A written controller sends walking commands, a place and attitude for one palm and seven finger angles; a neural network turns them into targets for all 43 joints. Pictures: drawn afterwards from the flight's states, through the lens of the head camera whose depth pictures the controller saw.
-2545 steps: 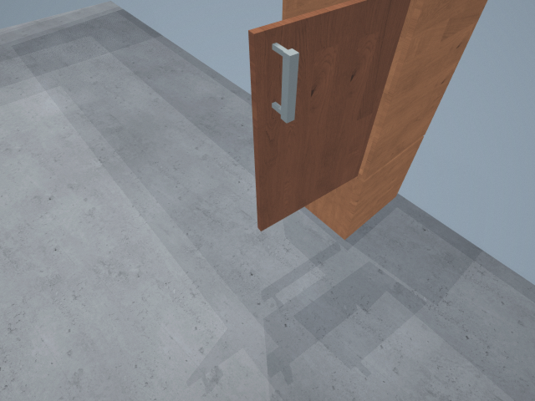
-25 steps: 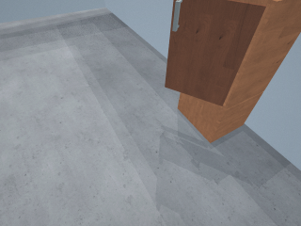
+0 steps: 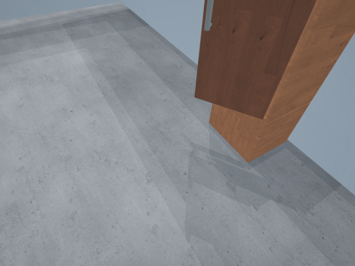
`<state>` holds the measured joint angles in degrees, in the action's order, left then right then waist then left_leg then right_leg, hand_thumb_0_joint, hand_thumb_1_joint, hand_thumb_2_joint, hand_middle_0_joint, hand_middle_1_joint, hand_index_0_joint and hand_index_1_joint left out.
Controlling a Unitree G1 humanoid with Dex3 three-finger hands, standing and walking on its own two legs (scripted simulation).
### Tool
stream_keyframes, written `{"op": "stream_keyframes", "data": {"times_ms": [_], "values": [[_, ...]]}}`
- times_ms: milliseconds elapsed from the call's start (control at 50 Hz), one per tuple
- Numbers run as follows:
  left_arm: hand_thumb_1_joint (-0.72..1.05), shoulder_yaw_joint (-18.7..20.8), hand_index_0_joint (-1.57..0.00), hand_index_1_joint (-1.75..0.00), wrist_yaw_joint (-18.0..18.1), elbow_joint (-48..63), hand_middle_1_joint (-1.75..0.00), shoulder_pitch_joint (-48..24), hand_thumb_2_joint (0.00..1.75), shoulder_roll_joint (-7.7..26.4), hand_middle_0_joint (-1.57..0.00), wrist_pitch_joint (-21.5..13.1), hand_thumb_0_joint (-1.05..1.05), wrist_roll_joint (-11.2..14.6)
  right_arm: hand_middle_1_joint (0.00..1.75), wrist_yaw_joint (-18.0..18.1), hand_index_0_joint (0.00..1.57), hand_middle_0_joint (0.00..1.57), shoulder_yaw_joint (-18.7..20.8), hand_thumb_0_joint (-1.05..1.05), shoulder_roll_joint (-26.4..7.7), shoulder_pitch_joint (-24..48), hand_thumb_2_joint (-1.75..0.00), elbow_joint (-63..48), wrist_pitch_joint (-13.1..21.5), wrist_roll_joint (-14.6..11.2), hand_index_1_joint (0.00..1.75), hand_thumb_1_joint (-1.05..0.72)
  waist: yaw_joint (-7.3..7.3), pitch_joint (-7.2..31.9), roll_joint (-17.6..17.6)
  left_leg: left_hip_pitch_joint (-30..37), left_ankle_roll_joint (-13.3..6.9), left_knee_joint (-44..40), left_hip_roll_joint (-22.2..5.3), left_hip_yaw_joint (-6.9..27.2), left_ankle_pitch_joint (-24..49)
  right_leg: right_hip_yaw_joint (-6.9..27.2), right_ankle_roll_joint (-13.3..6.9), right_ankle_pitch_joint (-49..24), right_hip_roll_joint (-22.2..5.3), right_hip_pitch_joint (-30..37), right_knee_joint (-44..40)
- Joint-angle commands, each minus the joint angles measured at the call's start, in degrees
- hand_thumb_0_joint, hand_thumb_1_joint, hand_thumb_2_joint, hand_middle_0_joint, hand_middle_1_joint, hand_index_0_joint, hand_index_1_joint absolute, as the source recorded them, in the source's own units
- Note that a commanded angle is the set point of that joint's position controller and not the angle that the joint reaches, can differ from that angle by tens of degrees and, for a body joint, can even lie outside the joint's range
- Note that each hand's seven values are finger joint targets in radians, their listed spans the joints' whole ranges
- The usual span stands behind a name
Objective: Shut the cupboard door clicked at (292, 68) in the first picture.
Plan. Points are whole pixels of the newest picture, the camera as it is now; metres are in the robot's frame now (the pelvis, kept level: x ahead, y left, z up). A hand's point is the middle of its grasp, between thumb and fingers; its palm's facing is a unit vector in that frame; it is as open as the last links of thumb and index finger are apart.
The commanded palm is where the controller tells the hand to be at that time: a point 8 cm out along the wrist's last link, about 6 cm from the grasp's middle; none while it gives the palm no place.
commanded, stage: look to check the result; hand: left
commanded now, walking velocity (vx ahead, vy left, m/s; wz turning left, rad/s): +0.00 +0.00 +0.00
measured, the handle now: (210, 11) +1.05 -0.10 +0.15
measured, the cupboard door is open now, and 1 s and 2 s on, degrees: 33 33 33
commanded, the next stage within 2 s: walk to a spot facing it in 0.12 s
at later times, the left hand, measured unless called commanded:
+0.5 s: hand out of the picture +0.00 +0.17 -0.19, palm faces +0.09 -0.98 -0.18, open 7.4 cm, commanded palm none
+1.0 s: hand (105, 215) +0.28 +0.23 -0.16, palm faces +0.14 -0.97 -0.22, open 7.3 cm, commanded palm none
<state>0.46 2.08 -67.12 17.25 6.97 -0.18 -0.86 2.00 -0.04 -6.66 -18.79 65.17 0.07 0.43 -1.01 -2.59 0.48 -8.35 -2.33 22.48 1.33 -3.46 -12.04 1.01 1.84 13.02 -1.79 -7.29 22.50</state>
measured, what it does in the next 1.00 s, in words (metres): walks ahead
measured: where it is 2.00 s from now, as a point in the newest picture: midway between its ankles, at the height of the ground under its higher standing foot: (171, 246)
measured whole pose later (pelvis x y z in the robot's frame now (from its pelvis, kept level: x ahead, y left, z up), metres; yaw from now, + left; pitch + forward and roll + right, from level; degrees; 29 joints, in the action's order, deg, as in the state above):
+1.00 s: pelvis +0.20 +0.02 -0.01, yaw +8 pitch -1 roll +1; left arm 4.3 -0.9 -56.7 5.9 10.8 -0.8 -1.5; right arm 1.3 1.2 -6.7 -22.8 61.9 2.6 1.5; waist -2.2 -5.6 0.0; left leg -0.4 -0.9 20.8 0.7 -4.2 -19.3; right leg -2.9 -0.3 11.0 -4.6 -30.1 41.2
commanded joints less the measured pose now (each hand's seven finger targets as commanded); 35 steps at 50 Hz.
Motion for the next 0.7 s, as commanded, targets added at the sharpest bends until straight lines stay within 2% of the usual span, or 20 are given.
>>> {"op": "stream_keyframes", "data": {"times_ms": [0, 220, 260, 300, 340, 380, 420, 440, 460, 480, 500, 520, 540, 560, 580, 600, 620, 640, 660, 680], "values": [[0.9, 0.6, -0.2, -0.3, 0.3, 1.1, -0.3, 3.9, 0.9, 5.2, -0.2, -0.4, 0.0, 0.1, 0.3, 0.5, 0.2, 0.2, 1.1, 0.0, -5.9, -4.2, -0.9, -1.1, 0.7, 0.1, 0.3, -0.9, 0.22, -4.1, -1.1, -1.7, 0.0, -6.1, -6.7, 7.0, 3.0, 2.6, -2.5, -3.4, -3.1, -3.4, -3.6], [0.9, 0.8, -0.2, -0.3, 0.2, 1.6, -0.3, 2.5, 0.9, 6.4, -0.2, -0.6, 0.0, 0.1, 0.3, 0.4, 0.2, 0.2, 1.4, 0.0, -7.3, -2.9, -0.9, -1.7, 0.9, 0.1, 0.3, -0.9, 0.14, -3.7, -0.9, -1.0, 0.1, -6.5, -6.7, 7.2, 3.9, 2.6, -2.4, -3.9, -3.3, -3.1, -3.9], [0.9, 0.8, -0.2, -0.3, 0.1, 1.3, -0.3, 3.2, 0.9, 5.5, -0.2, -0.4, 0.0, 0.0, 0.3, 0.2, 0.2, 0.2, 1.3, 0.0, -6.6, -4.4, -0.9, -1.0, 0.4, 0.5, 0.3, -0.9, -0.32, -2.5, -0.8, -1.1, 0.1, -6.7, -6.0, 7.5, -6.8, 1.6, -2.3, 3.7, -2.8, -3.0, -2.7], [0.9, 1.5, -0.2, -0.3, -0.4, 2.5, -0.3, 3.2, 0.9, 6.4, -0.2, 0.1, 0.0, -0.7, 0.3, 0.0, 0.2, 0.2, 2.1, 0.0, -7.8, -4.8, -0.9, -1.4, -0.4, 0.8, 0.3, -0.9, -0.29, -5.8, -2.0, -5.4, -1.4, -8.4, -6.7, 10.2, -21.0, 0.0, -2.5, 15.1, -1.7, -6.3, -0.4], [0.9, 1.9, -0.2, -0.3, -0.9, 3.6, -0.3, 3.5, 0.9, 6.0, -0.2, 0.2, 0.0, -1.1, 0.3, -0.2, 0.2, 0.2, 2.6, 0.0, -8.5, -4.4, -0.9, -2.5, -0.6, 1.1, 0.3, -0.9, 0.09, -9.2, -3.3, -9.2, -3.3, -9.6, -8.0, 13.8, -26.8, -1.3, -2.7, 17.7, -0.8, -8.6, 2.3], [0.9, 2.3, -0.2, -0.3, -1.3, 4.5, -0.3, 4.3, 0.9, 6.1, -0.2, -0.3, 0.0, -1.2, 0.3, -0.3, 0.2, 0.2, 3.0, 0.0, -9.1, -5.0, -0.9, -3.5, -0.3, 1.0, 0.3, -0.9, 0.49, -8.0, -2.2, -10.4, -4.8, -8.2, -8.5, 16.2, -27.2, -1.7, -3.1, 16.9, -0.9, -7.4, 3.8], [0.9, 2.8, -0.2, -0.3, -1.5, 4.8, -0.3, 5.8, 0.9, 6.1, -0.2, -0.9, 0.0, -1.2, 0.3, -0.3, 0.2, 0.2, 3.1, 0.0, -8.5, -4.2, -0.9, -4.6, 0.2, 1.0, 0.3, -0.9, 1.15, -7.7, -1.1, -13.3, -4.5, -4.4, -6.6, 14.6, -23.7, 0.5, -4.0, 17.2, -2.6, -4.2, 1.8], [0.9, 3.1, -0.2, -0.3, -1.4, 4.6, -0.3, 7.1, 0.9, 6.9, -0.2, -1.1, 0.0, -1.1, 0.3, -0.3, 0.2, 0.2, 2.9, 0.0, -7.7, -3.6, -0.9, -5.3, 0.5, 0.8, 0.3, -0.9, 1.85, -7.9, 1.0, -16.5, -3.6, -0.2, -4.3, 11.8, -21.1, 3.7, -5.2, 18.8, -4.8, -1.3, -0.8], [0.9, 3.6, -0.2, -0.3, -1.2, 4.1, -0.3, 8.9, 0.9, 8.3, -0.2, -1.4, 0.0, -1.1, 0.3, -0.5, 0.2, 0.2, 2.5, 0.0, -6.1, -2.9, -0.9, -6.0, 0.8, 0.7, 0.3, -0.9, 2.72, -7.6, 5.8, -21.0, -2.2, 6.9, -0.8, 6.7, -16.4, 8.8, -7.4, 20.9, -8.8, 3.3, -4.5], [0.9, 4.3, -0.2, -0.3, -0.8, 3.5, -0.3, 11.5, 0.9, 10.4, -0.2, -1.6, 0.0, -0.9, 0.3, -0.8, 0.2, 0.2, 2.2, 0.0, -4.8, -1.7, -0.9, -7.0, 0.9, 0.7, 0.3, -0.9, 3.88, -6.8, 12.5, -26.3, -1.1, 16.3, 1.1, 1.5, -13.0, 16.1, -10.4, 23.5, -14.6, 8.3, -9.6], [0.9, 4.5, -0.2, -0.3, -0.6, 3.2, -0.3, 13.1, 0.9, 10.8, -0.2, -1.8, 0.0, -0.8, 0.3, -1.0, 0.2, 0.2, 2.6, 0.0, -5.5, 1.2, -0.9, -8.0, 1.1, 1.0, 0.3, -0.9, 4.64, -8.1, 12.7, -29.7, -0.6, 23.5, -1.0, 1.4, -16.2, 20.5, -13.5, 24.4, -19.3, 8.0, -12.3], [0.9, 4.5, -0.2, -0.3, -0.4, 3.3, -0.3, 12.8, 0.9, 9.9, -0.2, -2.1, 0.0, -1.1, 0.3, -1.3, 0.2, 0.2, 3.0, 0.0, -5.7, 4.0, -0.9, -9.4, 1.3, 1.1, 0.3, -0.9, 4.66, -10.0, 10.8, -32.4, -0.4, 28.2, -3.1, 2.3, -17.5, 21.4, -15.3, 21.2, -21.2, 7.2, -12.9], [0.9, 4.6, -0.2, -0.3, -0.2, 3.5, -0.3, 11.3, 0.9, 9.6, -0.2, -2.4, 0.0, -1.4, 0.3, -1.5, 0.2, 0.2, 3.1, 0.0, -5.3, 5.1, -0.9, -10.2, 1.6, 0.8, 0.3, -0.9, 3.72, -10.5, 8.3, -33.7, -0.3, 29.1, -4.9, 3.7, -17.9, 19.3, -15.6, 16.0, -22.0, 7.5, -11.9], [0.9, 4.8, -0.2, -0.3, -0.1, 3.9, -0.3, 8.9, 0.9, 9.7, -0.2, -2.6, 0.0, -1.7, 0.3, -1.8, 0.2, 0.2, 3.2, 0.0, -5.0, 4.3, -0.9, -10.5, 1.9, 0.6, 0.3, -0.9, 2.07, -9.2, 6.4, -31.2, -0.4, 25.3, -6.3, 4.9, -17.9, 15.1, -14.5, 10.7, -21.7, 7.0, -8.9], [0.9, 4.8, -0.2, -0.3, -0.2, 4.5, -0.3, 6.5, 0.9, 9.5, -0.2, -2.6, 0.0, -1.7, 0.3, -2.0, 0.2, 0.2, 3.1, 0.0, -4.6, 2.0, -0.9, -9.9, 2.0, 0.4, 0.3, -0.9, 0.26, -8.1, 5.4, -25.1, -0.6, 19.5, -6.1, 3.1, -16.2, 9.5, -12.8, 7.5, -19.8, 4.2, -6.2], [0.9, 4.8, -0.2, -0.3, -0.6, 5.1, -0.3, 4.3, 0.9, 10.0, -0.2, -2.4, 0.0, -1.3, 0.3, -2.2, 0.2, 0.2, 2.8, 0.0, -4.0, -1.8, -0.9, -8.6, 2.1, 0.5, 0.3, -0.9, -1.76, -6.4, 4.4, -14.6, -0.4, 12.1, -4.0, -0.7, -10.2, 2.8, -10.0, 7.0, -15.9, -1.4, -3.8], [0.9, 4.8, -0.2, -0.3, -1.0, 5.4, -0.3, 3.2, 0.9, 9.8, -0.2, -2.3, 0.0, -0.6, 0.3, -2.1, 0.2, 0.2, 2.9, 0.0, -4.7, -7.8, -0.9, -6.3, 2.3, 0.8, 0.3, -0.9, -4.14, -3.9, 1.2, -0.8, -0.4, 7.1, -0.9, -3.5, -4.4, -2.5, -7.6, 5.3, -11.6, -9.0, 2.3], [0.9, 4.3, -0.2, -0.3, -1.5, 6.2, -0.3, 3.4, 0.9, 7.6, -0.2, -2.0, 0.0, -0.3, 0.3, -1.5, 0.2, 0.2, 3.8, 0.0, -8.7, -15.4, -0.9, -3.7, 2.6, 1.3, 0.3, -0.9, -6.47, -1.6, -8.6, 9.6, -3.0, 1.5, -5.7, 7.9, -11.0, -6.9, -4.6, 3.4, -5.7, -17.7, 17.9], [0.9, 3.5, -0.2, -0.3, -2.0, 8.9, -0.3, 2.2, 0.9, 4.9, -0.2, -1.9, 0.0, 0.1, 0.3, -0.6, 0.2, 0.2, 5.6, 0.0, -14.8, -21.9, -0.9, -2.2, 2.6, 2.2, 0.3, -0.9, -8.16, 0.1, -22.8, 15.5, -8.7, -8.3, -20.1, 31.5, -16.2, -11.1, -1.3, 17.9, 1.4, -30.0, 35.5], [0.9, 3.5, -0.2, -0.3, -1.9, 11.4, -0.3, -3.8, 0.9, 7.8, -0.2, -2.2, 0.0, -0.7, 0.3, -0.5, 0.2, 0.2, 5.3, 0.0, -14.6, -22.5, -0.9, -2.5, 2.4, 1.9, 0.3, -0.9, -8.56, -1.4, -14.1, 14.7, -12.4, -10.1, -23.3, 36.9, -15.5, -4.3, -3.2, 19.3, -0.4, -34.2, 43.3]]}}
